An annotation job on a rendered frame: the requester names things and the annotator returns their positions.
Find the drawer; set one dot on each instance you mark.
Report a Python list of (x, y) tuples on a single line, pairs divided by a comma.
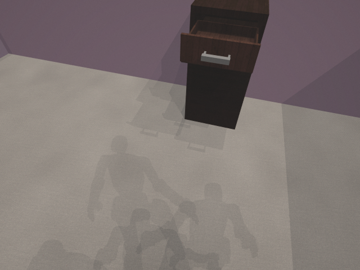
[(241, 42)]

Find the cabinet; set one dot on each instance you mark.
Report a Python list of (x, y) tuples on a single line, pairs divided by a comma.
[(213, 95)]

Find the handle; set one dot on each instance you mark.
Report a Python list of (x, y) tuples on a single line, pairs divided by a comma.
[(215, 59)]

